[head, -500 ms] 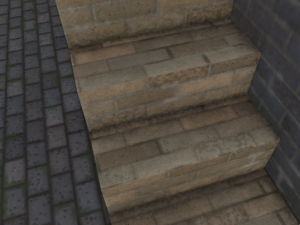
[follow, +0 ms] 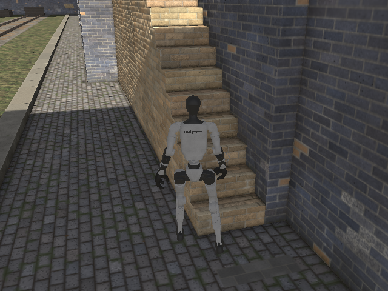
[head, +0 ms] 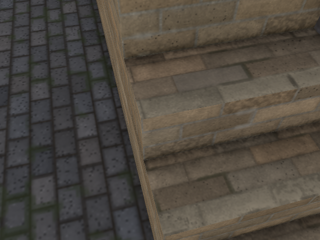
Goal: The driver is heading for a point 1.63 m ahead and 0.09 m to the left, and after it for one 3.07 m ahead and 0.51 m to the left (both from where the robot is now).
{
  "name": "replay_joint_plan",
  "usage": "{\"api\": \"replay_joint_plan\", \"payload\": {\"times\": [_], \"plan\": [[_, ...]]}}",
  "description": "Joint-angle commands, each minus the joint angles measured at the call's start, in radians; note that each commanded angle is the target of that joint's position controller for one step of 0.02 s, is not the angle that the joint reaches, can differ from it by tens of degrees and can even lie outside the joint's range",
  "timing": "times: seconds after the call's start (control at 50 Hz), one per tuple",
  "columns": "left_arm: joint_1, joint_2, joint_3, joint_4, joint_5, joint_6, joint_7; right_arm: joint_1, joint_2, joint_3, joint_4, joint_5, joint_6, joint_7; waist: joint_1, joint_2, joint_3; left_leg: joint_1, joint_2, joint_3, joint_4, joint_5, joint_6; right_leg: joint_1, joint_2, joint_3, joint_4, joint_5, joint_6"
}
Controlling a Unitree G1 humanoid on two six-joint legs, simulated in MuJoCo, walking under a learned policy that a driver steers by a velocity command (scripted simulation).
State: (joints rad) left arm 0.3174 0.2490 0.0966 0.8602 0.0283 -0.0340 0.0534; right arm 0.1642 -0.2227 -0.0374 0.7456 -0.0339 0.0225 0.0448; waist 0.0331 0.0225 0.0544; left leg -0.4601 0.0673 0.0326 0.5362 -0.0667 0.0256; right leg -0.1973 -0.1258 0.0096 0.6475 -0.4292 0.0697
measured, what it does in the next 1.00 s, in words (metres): steps to the left: right foot, then left foot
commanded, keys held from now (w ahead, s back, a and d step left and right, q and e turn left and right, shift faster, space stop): w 1.00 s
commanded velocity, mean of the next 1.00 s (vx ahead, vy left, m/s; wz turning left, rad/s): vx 0.11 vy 0.27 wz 0.00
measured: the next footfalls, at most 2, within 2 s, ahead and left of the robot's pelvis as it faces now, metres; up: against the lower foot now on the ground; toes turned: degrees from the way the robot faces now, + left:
right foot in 0.36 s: +0.01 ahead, +0.06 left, +0.00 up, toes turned -8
left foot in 0.80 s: +0.01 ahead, +0.42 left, +0.00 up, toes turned +2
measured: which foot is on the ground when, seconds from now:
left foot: down 0.00-0.36, up 0.38-0.78, down 0.80-1.00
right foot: up 0.00-0.34, down 0.36-0.80, up 0.82-1.00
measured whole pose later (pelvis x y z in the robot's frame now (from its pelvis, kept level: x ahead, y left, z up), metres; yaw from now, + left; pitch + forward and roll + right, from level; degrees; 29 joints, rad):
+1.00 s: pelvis -0.02 +0.35 +0.03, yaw +0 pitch +1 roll +0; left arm 0.25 0.29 0.07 0.91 0.03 0.05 0.06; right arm 0.29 -0.22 -0.01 0.80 -0.03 0.04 0.02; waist -0.01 -0.06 0.03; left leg -0.17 -0.06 0.05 0.37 -0.21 0.08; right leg -0.53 -0.02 -0.05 1.13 -0.38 -0.08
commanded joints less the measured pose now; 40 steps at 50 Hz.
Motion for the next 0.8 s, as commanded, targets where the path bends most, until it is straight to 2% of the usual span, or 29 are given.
{"api": "replay_joint_plan", "payload": {"times": [0.02, 0.04, 0.06, 0.08, 0.1, 0.14, 0.16, 0.2, 0.22, 0.26, 0.3, 0.32, 0.34, 0.36, 0.38, 0.4, 0.42, 0.44, 0.46, 0.48, 0.52, 0.56, 0.6, 0.66, 0.7, 0.74, 0.76, 0.78, 0.8], "plan": [[0.162, -0.082, -0.02, -0.085, -0.013, 0.032, 0.006, 0.276, -0.266, -0.04, -0.003, -0.001, -0.032, -0.012, -0.051, 0.372, -0.368, 0.632, 0.298, -0.223, 0.011, 1.503, 0.202, -0.395, 0.26, 0.033, 0.866, -0.387, -0.05], [0.217, -0.039, -0.02, -0.067, -0.023, 0.041, 0.008, 0.216, -0.28, -0.047, -0.014, 0.023, -0.021, -0.033, -0.057, 0.342, -0.495, 0.564, 0.33, -0.272, -0.118, 1.027, 0.309, -0.363, 0.242, 0.08, 1.011, -0.315, -0.043], [0.144, 0.024, -0.007, -0.067, 0.005, 0.05, 0.008, 0.093, -0.196, -0.028, -0.031, 0.018, -0.004, -0.05, -0.019, 0.246, -0.399, 0.434, 0.242, -0.238, -0.145, 0.449, 0.279, -0.387, 0.193, 0.055, 1.02, -0.205, -0.043], [0.036, 0.069, 0.002, -0.082, 0.02, 0.062, 0.021, 0.0, -0.12, -0.008, -0.059, 0.002, 0.005, -0.056, -0.025, 0.197, -0.265, 0.334, 0.16, -0.184, -0.149, 0.235, 0.238, -0.441, 0.188, -0.008, 1.035, -0.126, -0.039], [0.0, 0.097, 0.005, -0.08, 0.021, 0.077, 0.026, -0.016, -0.081, 0.009, -0.077, -0.001, 0.009, -0.063, -0.037, 0.174, -0.223, 0.264, 0.131, -0.151, -0.153, 0.262, 0.238, -0.42, 0.187, -0.035, 1.059, -0.075, -0.034], [-0.046, 0.085, -0.004, -0.111, 0.018, 0.1, 0.023, 0.019, -0.082, 0.016, -0.088, -0.006, 0.011, -0.077, -0.052, 0.107, -0.189, 0.187, 0.146, -0.176, -0.196, 0.2, 0.266, -0.389, 0.198, -0.063, 1.105, -0.063, -0.045], [-0.089, 0.084, -0.009, -0.143, 0.014, 0.097, 0.018, 0.031, -0.089, 0.016, -0.087, -0.002, 0.009, -0.078, -0.059, 0.037, -0.172, 0.174, 0.15, -0.184, -0.221, 0.132, 0.261, -0.38, 0.193, -0.041, 1.029, -0.044, -0.051], [-0.1, 0.071, -0.021, -0.164, 0.009, 0.104, 0.024, 0.061, -0.1, 0.009, -0.077, 0.005, 0.017, -0.089, -0.066, 0.041, -0.14, 0.175, 0.145, -0.216, -0.274, -0.041, 0.259, -0.359, 0.197, -0.046, 0.93, -0.056, -0.076], [-0.137, 0.096, -0.022, -0.184, 0.0, 0.105, 0.025, 0.063, -0.092, 0.012, -0.075, 0.012, 0.022, -0.091, -0.067, 0.031, -0.104, 0.179, 0.138, -0.223, -0.306, -0.145, 0.231, -0.352, 0.182, -0.025, 0.765, -0.056, -0.082], [-0.079, 0.098, -0.033, -0.174, -0.008, 0.112, 0.019, 0.032, -0.095, 0.012, -0.075, 0.014, 0.04, -0.095, -0.025, 0.093, -0.073, 0.102, 0.064, -0.157, -0.37, -0.241, 0.136, -0.164, 0.184, -0.067, 0.394, -0.107, -0.121], [0.036, 0.116, -0.035, -0.127, -0.019, 0.117, 0.021, 0.095, -0.111, 0.001, -0.054, -0.006, 0.064, -0.09, -0.031, 0.201, -0.04, 0.06, 0.024, -0.161, -0.466, -0.26, 0.067, 0.035, 0.192, -0.108, 0.023, -0.168, -0.187], [0.129, 0.129, -0.03, -0.081, -0.017, 0.118, 0.025, 0.12, -0.123, -0.007, -0.05, -0.015, 0.072, -0.072, -0.024, 0.213, -0.05, 0.06, 0.019, -0.186, -0.485, -0.291, 0.047, 0.119, 0.178, -0.115, -0.102, -0.081, -0.212], [0.258, 0.138, -0.025, -0.03, -0.003, 0.113, 0.028, 0.098, -0.139, -0.012, -0.058, -0.005, 0.074, -0.058, 0.033, 0.164, -0.045, -0.055, -0.016, -0.171, -0.459, -0.371, -0.011, 0.289, 0.153, -0.111, -0.267, 0.043, -0.24], [0.29, 0.15, -0.018, -0.002, 0.015, 0.104, 0.027, 0.113, -0.15, -0.026, -0.044, 0.018, 0.068, -0.044, 0.08, -0.138, -0.009, -0.253, -0.111, -0.099, -0.13, -0.519, -0.062, 0.413, 0.029, 0.066, -0.401, 0.09, -0.258], [0.154, 0.259, 0.017, -0.084, 0.013, 0.103, 0.03, 0.072, -0.147, -0.042, -0.096, 0.013, 0.07, -0.012, 0.069, -0.502, 0.011, -0.46, -0.192, 0.028, 0.538, -0.619, -0.121, 0.208, -0.534, 0.693, -0.517, -0.178, -0.463], [-0.055, 0.238, 0.001, -0.092, 0.016, 0.092, 0.041, 0.022, -0.204, -0.054, -0.092, -0.058, 0.067, -0.012, -0.059, -0.21, 0.162, -0.516, -0.205, -0.224, 0.766, -0.385, -0.058, -0.04, -0.46, 0.51, -0.609, -0.249, -0.407], [-0.161, 0.204, -0.01, -0.12, 0.002, 0.075, 0.047, 0.078, -0.192, -0.056, -0.07, -0.075, 0.061, 0.001, -0.109, -0.155, 0.161, -0.317, -0.206, -0.254, 0.853, -0.266, -0.044, -0.248, -0.359, 0.344, -0.573, -0.129, -0.318], [-0.211, 0.16, -0.022, -0.12, 0.007, 0.06, 0.035, 0.173, -0.2, -0.061, -0.021, -0.056, 0.057, 0.012, -0.17, -0.086, 0.121, -0.203, -0.22, -0.232, 0.936, -0.181, -0.044, -0.269, -0.236, 0.187, -0.505, 0.062, -0.241], [-0.193, 0.159, -0.018, -0.106, 0.007, 0.048, 0.038, 0.205, -0.192, -0.063, 0.003, -0.054, 0.059, 0.013, -0.167, -0.051, 0.071, -0.16, -0.225, -0.202, 1.013, -0.139, -0.051, -0.237, -0.181, 0.091, -0.448, 0.206, -0.221], [-0.194, 0.154, -0.017, -0.116, 0.009, 0.044, 0.034, 0.237, -0.178, -0.057, 0.033, -0.042, 0.062, 0.014, -0.148, -0.037, 0.021, -0.123, -0.227, -0.164, 1.037, -0.118, -0.061, -0.212, -0.136, 0.015, -0.399, 0.255, -0.202], [-0.09, 0.154, -0.013, -0.084, -0.002, 0.049, 0.03, 0.171, -0.127, -0.042, 0.014, -0.025, 0.076, 0.016, -0.077, -0.082, -0.006, -0.207, -0.223, -0.158, 1.026, -0.138, -0.064, -0.059, -0.134, 0.008, -0.359, 0.232, -0.22], [0.021, 0.168, -0.005, -0.045, -0.004, 0.046, 0.03, 0.1, -0.108, -0.036, -0.006, -0.029, 0.083, 0.013, -0.008, -0.137, 0.015, -0.279, -0.209, -0.165, 0.962, -0.162, -0.085, 0.042, -0.152, 0.031, -0.361, 0.16, -0.23], [0.079, 0.185, 0.001, -0.023, 0.003, 0.037, 0.036, 0.062, -0.106, -0.033, -0.023, -0.034, 0.084, 0.007, 0.025, -0.2, 0.036, -0.289, -0.18, -0.167, 0.813, -0.173, -0.111, 0.087, -0.164, 0.044, -0.372, 0.13, -0.224], [0.079, 0.231, 0.016, -0.006, 0.009, 0.023, 0.042, 0.044, -0.095, -0.021, -0.04, -0.021, 0.086, 0.009, 0.025, -0.298, 0.038, -0.196, -0.091, -0.136, 0.455, -0.208, -0.126, 0.116, -0.201, 0.072, -0.397, 0.141, -0.224], [0.038, 0.268, 0.035, -0.01, 0.008, 0.027, 0.037, 0.064, -0.084, -0.009, -0.047, -0.008, 0.087, 0.019, 0.006, -0.344, 0.016, -0.032, -0.035, -0.074, 0.232, -0.278, -0.104, 0.059, -0.207, 0.062, -0.408, 0.128, -0.214], [0.022, 0.28, 0.048, -0.019, 0.017, 0.041, 0.041, 0.084, -0.095, -0.012, -0.052, -0.002, 0.087, 0.022, 0.004, -0.365, 0.014, 0.12, -0.048, 0.02, 0.083, -0.353, -0.053, -0.025, -0.221, 0.061, -0.411, 0.142, -0.201], [0.014, 0.285, 0.05, -0.016, 0.011, 0.044, 0.043, 0.11, -0.094, -0.014, -0.045, 0.002, 0.086, 0.022, -0.013, -0.346, 0.025, 0.189, -0.037, 0.03, 0.0, -0.287, -0.022, -0.074, -0.228, 0.07, -0.4, 0.153, -0.195], [-0.014, 0.268, 0.045, -0.018, 0.004, 0.045, 0.044, 0.194, -0.089, -0.02, -0.009, 0.002, 0.081, 0.018, -0.069, -0.271, 0.019, 0.295, -0.055, 0.054, -0.122, -0.209, 0.009, -0.13, -0.21, 0.05, -0.324, 0.22, -0.178], [0.024, 0.209, 0.032, -0.005, 0.015, 0.046, 0.039, 0.318, -0.112, -0.03, 0.052, -0.007, 0.064, 0.014, -0.111, -0.096, -0.059, 0.449, -0.083, 0.012, -0.198, -0.222, 0.021, -0.173, -0.116, -0.027, -0.089, 0.242, -0.153]]}}
Keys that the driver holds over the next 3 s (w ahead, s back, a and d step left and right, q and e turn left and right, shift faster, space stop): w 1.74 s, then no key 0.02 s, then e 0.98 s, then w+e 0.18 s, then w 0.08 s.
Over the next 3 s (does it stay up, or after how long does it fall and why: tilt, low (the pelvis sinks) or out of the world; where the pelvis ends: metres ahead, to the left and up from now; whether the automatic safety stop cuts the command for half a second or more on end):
stays up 0.32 0.66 0.03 its command is cut before an obstacle from the start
